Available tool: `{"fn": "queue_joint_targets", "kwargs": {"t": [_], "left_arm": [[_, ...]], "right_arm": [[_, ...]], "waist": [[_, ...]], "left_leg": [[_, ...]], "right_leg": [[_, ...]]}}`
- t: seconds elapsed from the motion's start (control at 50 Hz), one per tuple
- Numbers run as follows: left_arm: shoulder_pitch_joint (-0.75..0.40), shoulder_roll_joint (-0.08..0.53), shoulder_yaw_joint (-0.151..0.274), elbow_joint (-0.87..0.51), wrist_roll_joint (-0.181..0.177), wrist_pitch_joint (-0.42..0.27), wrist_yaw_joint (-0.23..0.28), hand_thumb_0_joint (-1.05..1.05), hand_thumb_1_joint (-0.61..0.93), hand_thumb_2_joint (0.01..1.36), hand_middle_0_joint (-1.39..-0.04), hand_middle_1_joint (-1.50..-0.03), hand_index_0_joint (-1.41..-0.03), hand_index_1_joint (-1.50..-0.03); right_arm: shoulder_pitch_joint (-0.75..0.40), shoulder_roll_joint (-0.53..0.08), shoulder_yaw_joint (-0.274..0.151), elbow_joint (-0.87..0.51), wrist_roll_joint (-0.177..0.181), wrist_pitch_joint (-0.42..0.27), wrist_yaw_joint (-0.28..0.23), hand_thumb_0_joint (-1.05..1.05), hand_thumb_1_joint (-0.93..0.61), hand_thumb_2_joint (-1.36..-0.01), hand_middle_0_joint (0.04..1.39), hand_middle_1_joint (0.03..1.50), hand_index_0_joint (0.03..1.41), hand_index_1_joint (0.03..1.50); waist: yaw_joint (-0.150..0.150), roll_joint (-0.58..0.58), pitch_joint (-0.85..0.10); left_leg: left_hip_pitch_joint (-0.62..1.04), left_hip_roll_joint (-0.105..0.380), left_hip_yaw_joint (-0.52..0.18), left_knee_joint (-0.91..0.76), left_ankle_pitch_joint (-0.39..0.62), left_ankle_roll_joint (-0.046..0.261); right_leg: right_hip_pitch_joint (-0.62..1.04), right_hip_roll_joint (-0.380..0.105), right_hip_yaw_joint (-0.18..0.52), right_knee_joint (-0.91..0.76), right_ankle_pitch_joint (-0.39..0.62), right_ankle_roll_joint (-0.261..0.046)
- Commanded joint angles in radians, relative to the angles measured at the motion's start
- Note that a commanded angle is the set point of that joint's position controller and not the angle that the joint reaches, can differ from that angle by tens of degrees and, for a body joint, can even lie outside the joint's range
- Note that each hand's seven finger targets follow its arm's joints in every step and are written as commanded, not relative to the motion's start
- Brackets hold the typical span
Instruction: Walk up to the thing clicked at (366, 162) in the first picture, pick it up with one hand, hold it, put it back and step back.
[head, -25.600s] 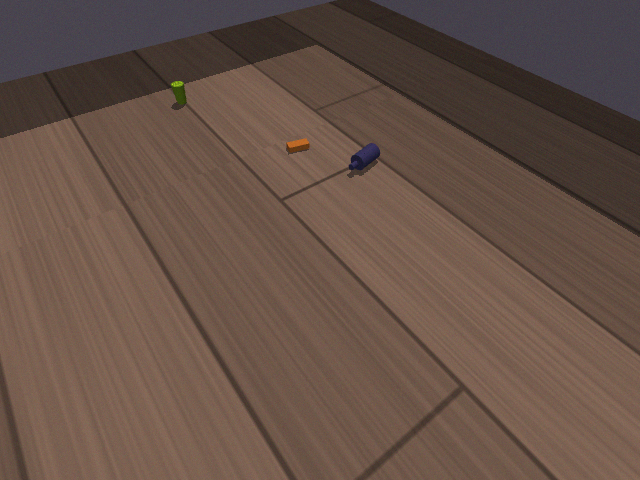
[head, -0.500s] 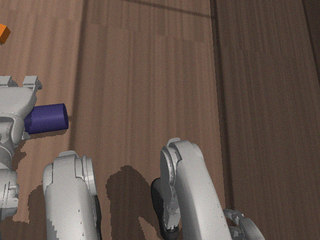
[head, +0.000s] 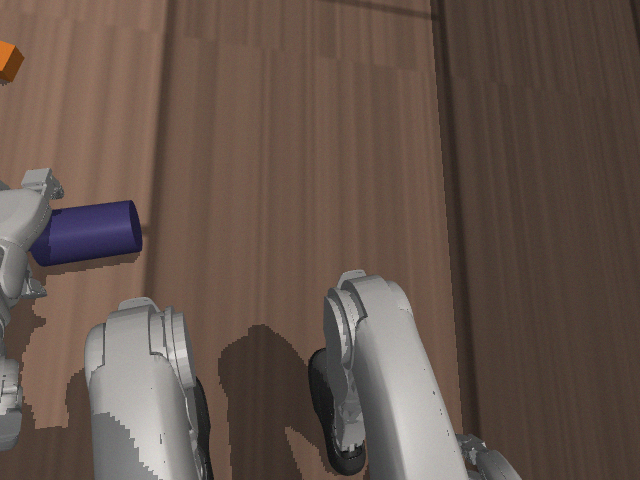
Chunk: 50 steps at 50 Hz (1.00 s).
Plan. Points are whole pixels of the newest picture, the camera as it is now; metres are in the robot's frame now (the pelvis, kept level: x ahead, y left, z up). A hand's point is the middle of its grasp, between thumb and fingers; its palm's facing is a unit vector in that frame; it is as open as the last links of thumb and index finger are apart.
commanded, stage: approach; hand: left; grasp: from above
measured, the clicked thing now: (71, 235) +0.44 +0.30 -0.29
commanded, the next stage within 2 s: rest palm in 0.10 s
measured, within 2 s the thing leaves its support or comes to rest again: neither
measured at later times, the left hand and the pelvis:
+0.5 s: hand (48, 239) +0.42 +0.29 -0.20, palm faces -0.56 -0.09 -0.82, open 14.1 cm; pelvis +0.00 +0.00 +0.00, yaw +0 degrees
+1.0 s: hand (72, 223) +0.45 +0.28 -0.24, palm faces -0.41 -0.11 -0.91, open 14.0 cm; pelvis +0.01 +0.00 -0.03, yaw -4 degrees
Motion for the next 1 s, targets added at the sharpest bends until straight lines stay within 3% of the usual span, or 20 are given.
{"fn": "queue_joint_targets", "kwargs": {"t": [0.0, 0.04, 0.14, 0.18, 0.26, 0.3, 0.34, 0.38, 0.44, 0.46, 0.5, 0.56, 0.62, 0.7, 0.76, 0.82, 0.9, 0.94, 0.96, 0.98], "left_arm": [[-0.344, 0.154, -0.002, -0.151, 0.032, -0.086, 0.092, 0.0, -0.508, 0.965, -0.057, -1.052, -0.087, -1.019], [-0.334, 0.206, 0.037, -0.167, 0.077, -0.085, 0.144, 0.0, -0.518, 0.987, -0.061, -1.035, -0.083, -1.012], [-0.398, 0.303, 0.142, -0.192, 0.155, 0.0, 0.257, 0.0, -0.526, 0.987, -0.064, -1.012, -0.078, -0.997], [-0.384, 0.266, 0.13, -0.132, 0.156, 0.055, 0.265, 0.0, -0.54, 0.991, -0.065, -1.002, -0.072, -0.994], [-0.371, 0.144, 0.012, 0.086, 0.134, 0.13, 0.209, 0.0, -0.523, 0.969, -0.051, -1.025, -0.064, -1.01], [-0.329, 0.116, -0.01, 0.133, 0.086, 0.144, 0.167, 0.0, -0.517, 0.975, -0.051, -1.02, -0.064, -1.005], [-0.329, 0.09, -0.033, 0.142, 0.041, 0.137, 0.121, 0.0, -0.521, 0.987, -0.053, -1.018, -0.065, -1.006], [-0.317, 0.188, 0.026, 0.135, 0.027, 0.112, 0.089, 0.0, -0.506, 0.976, -0.054, -1.038, -0.074, -1.018], [-0.358, 0.19, 0.004, 0.091, 0.023, 0.039, 0.06, 0.0, -0.499, 0.959, -0.054, -1.054, -0.078, -1.028], [-0.373, 0.23, 0.016, 0.072, 0.032, 0.011, 0.065, 0.0, -0.51, 0.967, -0.055, -1.061, -0.075, -1.039], [-0.409, 0.285, 0.044, 0.008, 0.053, -0.051, 0.098, 0.0, -0.517, 0.958, -0.052, -1.06, -0.073, -1.038], [-0.329, 0.361, 0.13, 0.017, 0.092, -0.112, 0.185, 0.0, -0.498, 0.929, -0.044, -1.057, -0.076, -1.022], [-0.315, 0.363, 0.138, -0.009, 0.151, -0.123, 0.277, 0.0, -0.488, 0.922, -0.037, -1.023, -0.069, -0.99], [-0.307, 0.325, 0.137, 0.031, 0.178, -0.063, 0.383, 0.0, -0.495, 0.924, -0.039, -1.0, -0.066, -0.971], [-0.336, 0.289, 0.105, 0.106, 0.164, -0.003, 0.418, 0.0, -0.501, 0.97, -0.052, -0.988, -0.065, -0.973], [-0.374, 0.271, 0.075, 0.175, 0.138, 0.047, 0.403, 0.0, -0.497, 0.959, -0.047, -0.979, -0.064, -0.96], [-0.368, 0.319, 0.11, 0.205, 0.08, 0.067, 0.355, 0.0, -0.469, 0.967, -0.049, -1.013, -0.075, -0.985], [-0.294, 0.369, 0.172, 0.229, 0.064, 0.071, 0.329, 0.0, -0.456, 0.964, -0.049, -1.038, -0.082, -1.003], [-0.284, 0.345, 0.155, 0.249, 0.059, 0.07, 0.306, 0.0, -0.457, 0.953, -0.048, -1.046, -0.082, -1.009], [-0.252, 0.358, 0.17, 0.253, 0.058, 0.067, 0.292, 0.0, -0.453, 0.954, -0.05, -1.058, -0.085, -1.02]], "right_arm": [[0.202, -0.246, -0.077, -0.005, -0.011, -0.008, -0.019, 0.0, -0.898, -0.891, 0.2, 0.3, 0.2, 0.3], [0.175, -0.253, -0.08, -0.012, -0.012, -0.006, -0.022, 0.0, -0.897, -0.891, 0.2, 0.3, 0.2, 0.3], [0.126, -0.266, -0.088, -0.033, -0.013, -0.002, -0.017, 0.0, -0.897, -0.893, 0.2, 0.3, 0.2, 0.3], [0.103, -0.259, -0.084, -0.046, -0.01, 0.002, -0.015, 0.0, -0.899, -0.894, 0.2, 0.3, 0.2, 0.3], [0.122, -0.253, -0.067, -0.025, -0.009, -0.01, -0.008, 0.0, -0.898, -0.899, 0.2, 0.3, 0.2, 0.3], [0.132, -0.255, -0.061, -0.023, -0.007, -0.017, -0.005, 0.0, -0.893, -0.897, 0.2, 0.3, 0.2, 0.3], [0.148, -0.254, -0.051, -0.028, -0.007, -0.027, -0.002, 0.0, -0.892, -0.896, 0.2, 0.3, 0.2, 0.3], [0.163, -0.269, -0.05, -0.031, -0.012, -0.029, -0.005, 0.0, -0.892, -0.896, 0.2, 0.3, 0.2, 0.3], [0.165, -0.261, -0.028, -0.043, -0.017, -0.029, 0.001, 0.0, -0.897, -0.897, 0.2, 0.3, 0.2, 0.3], [0.165, -0.249, -0.01, -0.044, -0.017, -0.03, 0.003, 0.0, -0.899, -0.899, 0.2, 0.3, 0.2, 0.3], [0.165, -0.266, 0.004, -0.054, -0.028, -0.033, 0.0, 0.0, -0.902, -0.9, 0.2, 0.3, 0.2, 0.3], [0.145, -0.292, 0.003, -0.057, -0.045, -0.032, -0.004, 0.0, -0.901, -0.9, 0.2, 0.3, 0.199, 0.3], [0.113, -0.28, 0.001, -0.042, -0.072, -0.039, 0.005, 0.0, -0.895, -0.898, 0.2, 0.299, 0.199, 0.299], [0.107, -0.293, -0.003, -0.009, -0.109, -0.06, 0.024, 0.0, -0.893, -0.896, 0.2, 0.299, 0.199, 0.299], [0.107, -0.299, -0.002, 0.015, -0.114, -0.075, 0.048, 0.0, -0.894, -0.895, 0.2, 0.299, 0.2, 0.299], [0.124, -0.307, 0.011, 0.021, -0.117, -0.101, 0.077, 0.0, -0.892, -0.895, 0.2, 0.299, 0.2, 0.299], [0.148, -0.31, 0.024, 0.012, -0.109, -0.129, 0.096, 0.0, -0.892, -0.895, 0.2, 0.299, 0.2, 0.3], [0.165, -0.32, 0.017, 0.005, -0.11, -0.137, 0.1, 0.0, -0.893, -0.895, 0.2, 0.3, 0.2, 0.3], [0.158, -0.303, 0.018, 0.004, -0.113, -0.139, 0.105, 0.0, -0.895, -0.897, 0.2, 0.299, 0.2, 0.3], [0.161, -0.305, 0.018, 0.005, -0.115, -0.136, 0.106, 0.0, -0.896, -0.898, 0.2, 0.3, 0.2, 0.3]], "waist": [[-0.074, 0.194, -0.662], [-0.039, 0.273, -0.693], [-0.022, 0.437, -0.733], [-0.028, 0.437, -0.704], [-0.079, 0.317, -0.57], [-0.078, 0.24, -0.578], [-0.102, 0.167, -0.567], [-0.096, 0.127, -0.586], [-0.108, 0.114, -0.609], [-0.103, 0.132, -0.614], [-0.1, 0.179, -0.633], [-0.083, 0.251, -0.645], [-0.074, 0.34, -0.662], [-0.101, 0.389, -0.618], [-0.119, 0.37, -0.601], [-0.152, 0.336, -0.551], [-0.137, 0.269, -0.573], [-0.115, 0.267, -0.596], [-0.122, 0.266, -0.598], [-0.117, 0.264, -0.609]], "left_leg": [[0.478, -0.022, 0.059, -0.197, 0.112, 0.033], [0.547, -0.019, 0.063, -0.218, 0.134, 0.02], [0.654, -0.011, 0.06, -0.287, 0.148, 0.001], [0.633, -0.01, 0.067, -0.299, 0.128, 0.003], [0.506, -0.021, 0.074, -0.282, 0.057, 0.029], [0.457, -0.024, 0.073, -0.258, 0.073, 0.041], [0.422, -0.029, 0.071, -0.238, 0.094, 0.053], [0.395, -0.029, 0.068, -0.215, 0.126, 0.056], [0.373, -0.03, 0.071, -0.181, 0.14, 0.056], [0.374, -0.028, 0.07, -0.167, 0.143, 0.053], [0.411, -0.025, 0.072, -0.15, 0.15, 0.042], [0.444, -0.021, 0.076, -0.14, 0.138, 0.027], [0.491, -0.015, 0.071, -0.148, 0.111, 0.018], [0.512, -0.013, 0.062, -0.158, 0.11, 0.009], [0.481, -0.011, 0.057, -0.137, 0.125, 0.013], [0.445, -0.006, 0.049, -0.113, 0.13, 0.023], [0.409, -0.006, 0.044, -0.089, 0.151, 0.039], [0.419, -0.007, 0.045, -0.096, 0.182, 0.038], [0.41, -0.005, 0.044, -0.091, 0.181, 0.038], [0.413, -0.005, 0.042, -0.096, 0.194, 0.039]], "right_leg": [[0.309, 0.034, -0.066, -0.268, 0.172, -0.046], [0.273, 0.031, -0.075, -0.241, 0.185, -0.056], [0.2, 0.012, -0.084, -0.193, 0.194, -0.066], [0.174, 0.009, -0.08, -0.203, 0.182, -0.068], [0.146, 0.015, -0.074, -0.252, 0.138, -0.058], [0.193, 0.022, -0.073, -0.261, 0.155, -0.053], [0.244, 0.02, -0.072, -0.267, 0.175, -0.044], [0.309, 0.02, -0.071, -0.256, 0.203, -0.037], [0.37, 0.028, -0.062, -0.252, 0.215, -0.029], [0.379, 0.031, -0.057, -0.245, 0.216, -0.03], [0.384, 0.033, -0.062, -0.241, 0.214, -0.036], [0.372, 0.038, -0.064, -0.217, 0.189, -0.045], [0.315, 0.042, -0.072, -0.182, 0.162, -0.055], [0.231, 0.044, -0.111, -0.159, 0.157, -0.056], [0.21, 0.049, -0.111, -0.162, 0.19, -0.055], [0.217, 0.047, -0.111, -0.165, 0.214, -0.046], [0.305, 0.043, -0.103, -0.177, 0.247, -0.032], [0.351, 0.042, -0.107, -0.169, 0.265, -0.032], [0.364, 0.044, -0.102, -0.163, 0.267, -0.033], [0.387, 0.049, -0.104, -0.169, 0.281, -0.032]]}}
